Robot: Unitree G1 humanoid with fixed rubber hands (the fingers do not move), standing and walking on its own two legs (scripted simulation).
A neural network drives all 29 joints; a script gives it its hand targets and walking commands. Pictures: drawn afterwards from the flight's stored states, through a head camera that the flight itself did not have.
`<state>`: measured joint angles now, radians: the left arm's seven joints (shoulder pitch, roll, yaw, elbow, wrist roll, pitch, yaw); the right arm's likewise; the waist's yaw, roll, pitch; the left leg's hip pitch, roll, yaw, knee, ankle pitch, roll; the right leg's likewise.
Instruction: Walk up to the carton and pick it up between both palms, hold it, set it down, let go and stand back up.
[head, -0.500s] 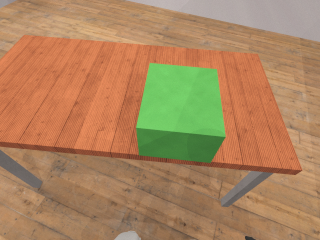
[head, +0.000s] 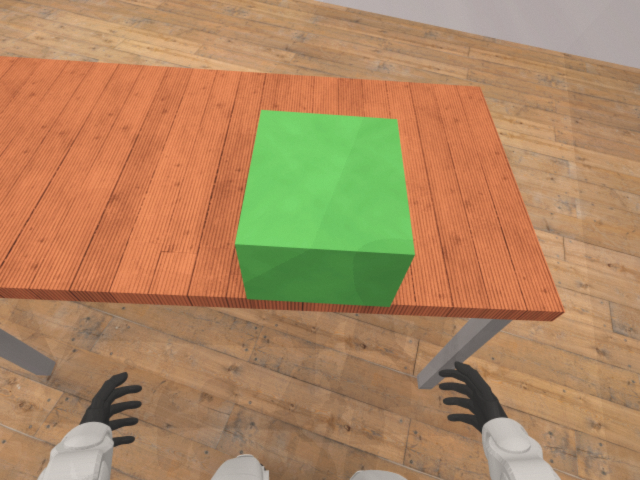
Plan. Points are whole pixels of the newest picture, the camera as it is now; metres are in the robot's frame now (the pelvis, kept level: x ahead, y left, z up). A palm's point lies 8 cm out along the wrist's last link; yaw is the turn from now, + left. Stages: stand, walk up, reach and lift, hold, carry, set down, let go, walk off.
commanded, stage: reach and lift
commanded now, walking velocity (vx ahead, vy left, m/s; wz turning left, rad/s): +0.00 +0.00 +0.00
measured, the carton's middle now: (324, 206) +0.51 +0.01 -0.03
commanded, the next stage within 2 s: none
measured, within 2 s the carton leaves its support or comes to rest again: neither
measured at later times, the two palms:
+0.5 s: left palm (109, 431) +0.17 +0.26 -0.06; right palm (486, 431) +0.17 -0.19 -0.04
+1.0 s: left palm (122, 400) +0.20 +0.25 -0.03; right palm (486, 393) +0.21 -0.19 -0.02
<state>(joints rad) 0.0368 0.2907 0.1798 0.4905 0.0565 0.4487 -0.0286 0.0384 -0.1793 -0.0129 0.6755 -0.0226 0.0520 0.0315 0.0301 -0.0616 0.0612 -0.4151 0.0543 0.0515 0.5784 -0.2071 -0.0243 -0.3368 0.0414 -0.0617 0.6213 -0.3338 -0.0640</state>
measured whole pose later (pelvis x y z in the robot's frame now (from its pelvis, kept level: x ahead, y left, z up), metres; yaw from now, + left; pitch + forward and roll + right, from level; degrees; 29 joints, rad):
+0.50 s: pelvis +0.01 +0.03 +0.02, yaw +0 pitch -3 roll +0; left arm 0.21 0.23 0.02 0.44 -0.03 0.15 0.04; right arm 0.21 -0.15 -0.02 0.62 0.03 -0.12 0.05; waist 0.03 -0.07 0.04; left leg -0.18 0.02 0.07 0.38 -0.15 0.00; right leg -0.09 0.02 -0.05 0.40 -0.25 -0.03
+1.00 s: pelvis +0.04 +0.02 +0.02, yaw -1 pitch -3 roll +0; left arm 0.27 0.22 -0.04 0.43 -0.08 -0.12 0.04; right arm 0.24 -0.15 -0.01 0.56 0.13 -0.25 0.03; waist 0.05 -0.06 0.00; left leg -0.12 0.02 0.07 0.35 -0.17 0.00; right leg -0.03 0.02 -0.03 0.33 -0.25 -0.04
